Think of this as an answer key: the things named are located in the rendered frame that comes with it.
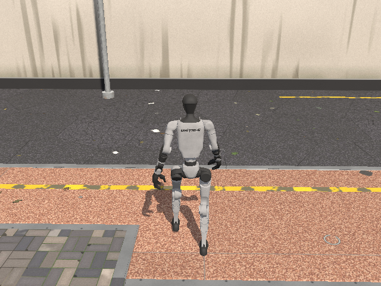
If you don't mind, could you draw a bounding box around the robot left shin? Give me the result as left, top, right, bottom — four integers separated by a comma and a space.
172, 189, 180, 223

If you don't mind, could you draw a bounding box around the robot right forearm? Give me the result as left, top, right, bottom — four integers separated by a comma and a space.
212, 142, 221, 161

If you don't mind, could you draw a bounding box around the robot left upper arm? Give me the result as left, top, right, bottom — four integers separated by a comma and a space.
162, 120, 178, 154

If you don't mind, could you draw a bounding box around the right robot hand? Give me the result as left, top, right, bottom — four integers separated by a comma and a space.
208, 159, 221, 170

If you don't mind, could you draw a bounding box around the left robot hand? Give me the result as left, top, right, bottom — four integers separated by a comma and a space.
152, 173, 166, 190

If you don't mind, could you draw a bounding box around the robot left forearm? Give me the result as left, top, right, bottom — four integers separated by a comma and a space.
154, 145, 168, 175

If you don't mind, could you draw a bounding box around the robot right upper arm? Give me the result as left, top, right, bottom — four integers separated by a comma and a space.
202, 120, 218, 151

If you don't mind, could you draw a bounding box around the right robot thigh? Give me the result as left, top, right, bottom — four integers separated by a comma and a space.
199, 167, 211, 216

